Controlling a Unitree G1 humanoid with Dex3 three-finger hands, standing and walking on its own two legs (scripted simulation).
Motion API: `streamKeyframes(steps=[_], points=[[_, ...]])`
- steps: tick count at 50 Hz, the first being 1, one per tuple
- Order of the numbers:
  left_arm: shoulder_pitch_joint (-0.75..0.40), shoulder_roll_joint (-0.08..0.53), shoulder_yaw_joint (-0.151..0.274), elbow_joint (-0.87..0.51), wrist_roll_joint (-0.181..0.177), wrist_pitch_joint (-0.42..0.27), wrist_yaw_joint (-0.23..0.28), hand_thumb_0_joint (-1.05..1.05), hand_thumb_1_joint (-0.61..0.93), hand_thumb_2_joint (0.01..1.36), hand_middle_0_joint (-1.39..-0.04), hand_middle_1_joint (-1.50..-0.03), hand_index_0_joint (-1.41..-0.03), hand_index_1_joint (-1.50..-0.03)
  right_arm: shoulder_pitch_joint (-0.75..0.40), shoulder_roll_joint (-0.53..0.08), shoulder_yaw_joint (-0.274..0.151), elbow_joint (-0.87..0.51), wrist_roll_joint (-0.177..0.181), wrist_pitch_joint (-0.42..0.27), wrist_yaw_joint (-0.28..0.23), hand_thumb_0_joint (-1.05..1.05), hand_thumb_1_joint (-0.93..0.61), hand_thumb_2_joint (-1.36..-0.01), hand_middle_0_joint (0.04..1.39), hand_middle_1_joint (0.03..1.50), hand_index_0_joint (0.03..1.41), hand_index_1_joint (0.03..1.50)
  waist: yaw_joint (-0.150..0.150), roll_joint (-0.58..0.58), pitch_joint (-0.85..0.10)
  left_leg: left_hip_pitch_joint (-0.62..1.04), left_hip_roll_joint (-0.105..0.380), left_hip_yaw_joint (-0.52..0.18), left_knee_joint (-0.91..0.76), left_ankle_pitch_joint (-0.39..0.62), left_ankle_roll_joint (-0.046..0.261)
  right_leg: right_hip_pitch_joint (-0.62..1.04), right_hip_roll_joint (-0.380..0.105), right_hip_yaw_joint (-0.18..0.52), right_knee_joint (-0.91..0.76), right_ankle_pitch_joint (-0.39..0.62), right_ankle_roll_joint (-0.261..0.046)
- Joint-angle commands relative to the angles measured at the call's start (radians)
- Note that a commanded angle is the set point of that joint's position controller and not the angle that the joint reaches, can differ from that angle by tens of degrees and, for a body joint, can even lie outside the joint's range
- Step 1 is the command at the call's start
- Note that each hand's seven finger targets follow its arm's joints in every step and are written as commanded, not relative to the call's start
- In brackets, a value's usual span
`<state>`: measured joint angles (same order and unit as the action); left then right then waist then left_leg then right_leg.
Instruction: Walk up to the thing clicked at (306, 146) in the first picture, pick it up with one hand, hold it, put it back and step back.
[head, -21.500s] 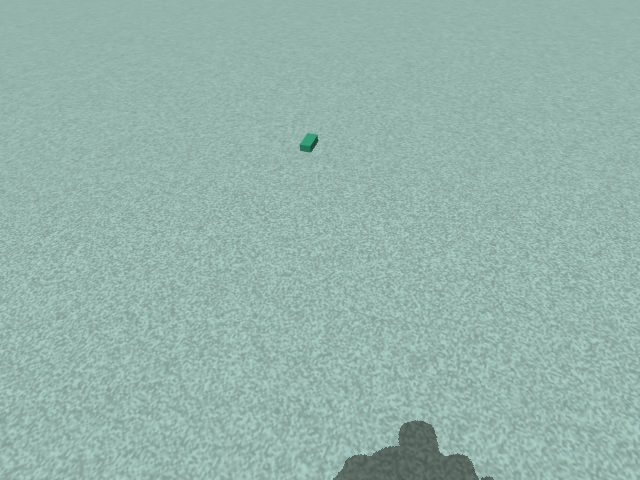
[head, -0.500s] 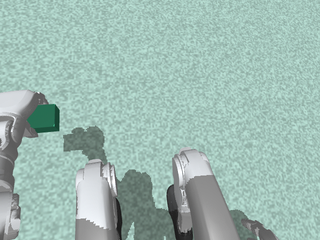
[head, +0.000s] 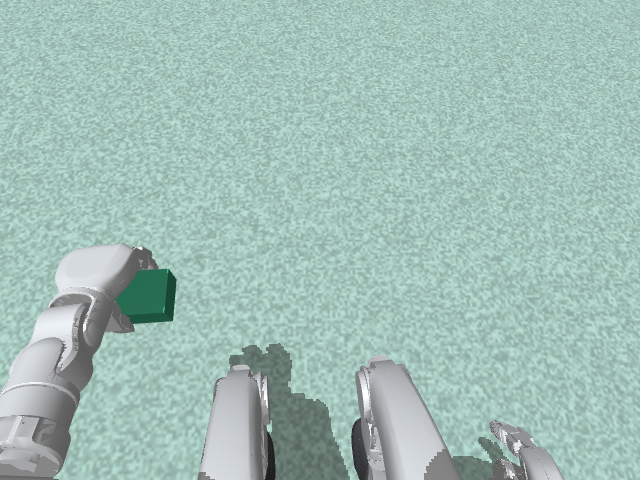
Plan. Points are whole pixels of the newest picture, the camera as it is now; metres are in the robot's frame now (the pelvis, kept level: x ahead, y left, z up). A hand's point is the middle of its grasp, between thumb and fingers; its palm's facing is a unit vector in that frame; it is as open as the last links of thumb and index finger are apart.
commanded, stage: lift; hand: left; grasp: from above
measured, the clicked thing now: (124, 298) +0.39 +0.27 -0.10
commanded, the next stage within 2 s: hold in 0.78 s
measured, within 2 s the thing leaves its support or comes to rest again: neither
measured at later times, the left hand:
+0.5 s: hand (83, 265) +0.36 +0.24 +0.07, palm faces -0.44 -0.07 -0.89, open 9.0 cm
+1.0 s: hand (63, 212) +0.38 +0.23 +0.14, palm faces -0.45 -0.08 -0.89, open 9.0 cm
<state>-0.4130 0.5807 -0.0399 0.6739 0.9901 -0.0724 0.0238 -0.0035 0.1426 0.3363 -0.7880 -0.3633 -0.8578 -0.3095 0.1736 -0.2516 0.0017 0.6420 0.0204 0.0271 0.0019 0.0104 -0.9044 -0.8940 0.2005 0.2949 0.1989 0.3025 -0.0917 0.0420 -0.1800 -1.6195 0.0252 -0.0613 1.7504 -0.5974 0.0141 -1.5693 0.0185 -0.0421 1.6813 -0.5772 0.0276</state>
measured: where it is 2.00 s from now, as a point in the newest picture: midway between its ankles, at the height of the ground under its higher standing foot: outside the picture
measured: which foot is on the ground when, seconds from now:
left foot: down 0.00-1.00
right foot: down 0.00-1.00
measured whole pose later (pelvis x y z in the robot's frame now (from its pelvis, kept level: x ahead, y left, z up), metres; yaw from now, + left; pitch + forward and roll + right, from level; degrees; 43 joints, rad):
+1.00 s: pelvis +0.08 +0.00 +0.21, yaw +1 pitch +8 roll -1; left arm -0.29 0.40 -0.18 0.78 1.00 -0.01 0.08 -0.01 0.15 0.33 -0.78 -0.37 -0.84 -0.34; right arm 0.26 -0.25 -0.04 0.73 0.04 -0.02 -0.04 0.01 -0.90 -0.89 0.20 0.29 0.20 0.30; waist -0.04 0.03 -0.09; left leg -0.57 0.02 0.02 0.79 -0.37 0.01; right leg -0.56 0.01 0.03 0.76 -0.35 0.02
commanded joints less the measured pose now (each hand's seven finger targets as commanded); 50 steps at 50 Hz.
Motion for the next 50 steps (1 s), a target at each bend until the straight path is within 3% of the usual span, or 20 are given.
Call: streamKeyframes(steps=[1, 2, 11, 12, 14, 19, 27, 35, 39, 40, 42, 46, 49, 50], points=[[-0.231, 0.241, 0.089, -0.210, -0.011, 0.015, 0.035, 0.000, 0.842, 0.569, -1.177, -0.444, -1.181, -0.441, 0.071, -0.173, -0.069, -0.069, 0.016, -0.035, -0.040, 0.000, -0.895, -0.900, 0.200, 0.300, 0.200, 0.300, 0.006, 0.115, -0.451, 0.510, -0.011, -0.015, -0.437, -0.017, 0.015, 0.363, 0.031, -0.010, -0.331, 0.051, -0.044], [-0.223, 0.209, 0.070, -0.221, -0.020, 0.015, 0.030, 0.000, 0.846, 0.585, -1.183, -0.452, -1.185, -0.451, 0.072, -0.171, -0.069, -0.066, 0.018, -0.040, -0.045, 0.000, -0.894, -0.900, 0.201, 0.300, 0.200, 0.300, -0.004, 0.110, -0.422, 0.526, -0.008, -0.021, -0.466, -0.021, 0.013, 0.379, 0.031, -0.007, -0.354, 0.048, -0.044], [-0.195, 0.142, 0.028, -0.134, -0.002, -0.006, 0.057, 0.000, 0.759, 0.516, -1.089, -0.485, -1.107, -0.468, 0.082, -0.143, -0.067, -0.033, 0.021, -0.090, -0.070, 0.000, -0.901, -0.902, 0.200, 0.300, 0.200, 0.300, 0.002, 0.067, -0.284, 0.686, -0.020, 0.008, -0.636, 0.049, 0.005, 0.573, 0.030, 0.028, -0.581, 0.077, -0.047], [-0.191, 0.156, 0.038, -0.134, 0.000, -0.011, 0.063, 0.000, 0.769, 0.496, -1.091, -0.481, -1.112, -0.461, 0.085, -0.144, -0.071, -0.033, 0.021, -0.093, -0.070, 0.000, -0.899, -0.902, 0.200, 0.300, 0.200, 0.300, 0.013, 0.053, -0.283, 0.704, -0.024, 0.022, -0.650, 0.064, 0.007, 0.607, 0.028, 0.035, -0.615, 0.082, -0.048], [-0.199, 0.112, 0.011, -0.123, 0.005, -0.013, 0.076, 0.000, 0.757, 0.517, -1.084, -0.490, -1.103, -0.472, 0.090, -0.141, -0.074, -0.030, 0.021, -0.099, -0.066, 0.000, -0.900, -0.902, 0.200, 0.300, 0.200, 0.300, 0.010, 0.063, -0.292, 0.762, -0.026, 0.027, -0.684, 0.096, 0.002, 0.653, 0.030, 0.042, -0.652, 0.102, -0.049], [-0.232, 0.091, -0.007, -0.084, 0.037, 0.002, 0.128, 0.000, 0.759, 0.557, -1.084, -0.528, -1.100, -0.512, 0.100, -0.143, -0.077, -0.013, 0.020, -0.107, -0.060, 0.000, -0.897, -0.901, 0.200, 0.300, 0.200, 0.300, 0.018, 0.058, -0.261, 0.871, -0.026, 0.031, -0.771, 0.157, -0.005, 0.735, 0.034, 0.033, -0.723, 0.164, -0.048], [-0.228, 0.071, -0.024, -0.048, 0.024, 0.049, 0.152, 0.000, 0.769, 0.598, -1.107, -0.522, -1.117, -0.513, 0.101, -0.145, -0.087, -0.005, 0.020, -0.105, -0.054, 0.000, -0.897, -0.900, 0.200, 0.300, 0.200, 0.300, 0.041, 0.024, -0.243, 1.016, -0.033, 0.049, -0.884, 0.293, -0.007, 0.899, 0.032, 0.047, -0.847, 0.280, -0.044], [-0.203, 0.028, -0.063, -0.031, 0.008, 0.075, 0.122, 0.000, 0.729, 0.549, -1.093, -0.475, -1.100, -0.469, 0.100, -0.138, -0.087, -0.012, 0.021, -0.094, -0.054, 0.000, -0.899, -0.900, 0.200, 0.300, 0.200, 0.300, 0.039, 0.005, -0.189, 1.121, -0.030, 0.051, -0.985, 0.366, -0.011, 0.986, 0.031, 0.046, -0.939, 0.341, -0.044], [-0.202, 0.026, -0.062, -0.063, -0.005, 0.067, 0.106, 0.000, 0.727, 0.555, -1.092, -0.473, -1.099, -0.466, 0.097, -0.140, -0.090, -0.021, 0.021, -0.090, -0.055, 0.000, -0.898, -0.899, 0.200, 0.300, 0.200, 0.300, 0.044, 0.009, -0.191, 1.177, -0.031, 0.058, -1.022, 0.399, -0.011, 1.040, 0.028, 0.050, -0.981, 0.371, -0.043], [-0.213, 0.023, -0.064, -0.068, -0.003, 0.065, 0.103, 0.000, 0.717, 0.537, -1.071, -0.484, -1.086, -0.469, 0.103, -0.138, -0.087, -0.016, 0.019, -0.091, -0.056, 0.000, -0.897, -0.898, 0.200, 0.300, 0.200, 0.300, 0.033, 0.007, -0.190, 1.179, -0.032, 0.054, -1.026, 0.417, -0.012, 1.048, 0.029, 0.055, -0.983, 0.388, -0.042], [-0.209, 0.049, -0.046, -0.081, 0.004, 0.058, 0.104, 0.000, 0.704, 0.574, -1.069, -0.490, -1.078, -0.481, 0.097, -0.139, -0.090, -0.019, 0.020, -0.091, -0.058, 0.000, -0.898, -0.899, 0.200, 0.300, 0.200, 0.300, 0.046, 0.025, -0.199, 1.207, -0.033, 0.059, -1.042, 0.443, -0.015, 1.070, 0.027, 0.053, -0.993, 0.406, -0.043], [-0.216, 0.035, -0.056, -0.081, 0.016, 0.053, 0.107, 0.000, 0.740, 0.560, -1.081, -0.505, -1.101, -0.486, 0.098, -0.140, -0.089, -0.017, 0.021, -0.081, -0.059, 0.000, -0.896, -0.896, 0.200, 0.300, 0.200, 0.300, 0.039, -0.002, -0.183, 1.226, -0.038, 0.066, -1.056, 0.487, -0.009, 1.111, 0.024, 0.062, -1.023, 0.458, -0.038], [-0.204, 0.048, -0.049, -0.072, 0.025, 0.055, 0.101, 0.000, 0.754, 0.578, -1.097, -0.498, -1.115, -0.481, 0.090, -0.143, -0.093, -0.016, 0.021, -0.074, -0.058, 0.000, -0.894, -0.896, 0.200, 0.300, 0.200, 0.300, 0.050, -0.002, -0.180, 1.257, -0.039, 0.071, -1.074, 0.515, -0.009, 1.131, 0.023, 0.062, -1.042, 0.481, -0.038], [-0.237, 0.035, -0.063, -0.098, 0.020, 0.052, 0.095, 0.000, 0.754, 0.573, -1.089, -0.505, -1.109, -0.486, 0.090, -0.144, -0.093, -0.018, 0.022, -0.073, -0.056, 0.000, -0.894, -0.896, 0.200, 0.300, 0.200, 0.300, 0.040, 0.012, -0.185, 1.273, -0.038, 0.068, -1.085, 0.512, -0.012, 1.132, 0.023, 0.059, -1.044, 0.471, -0.039]])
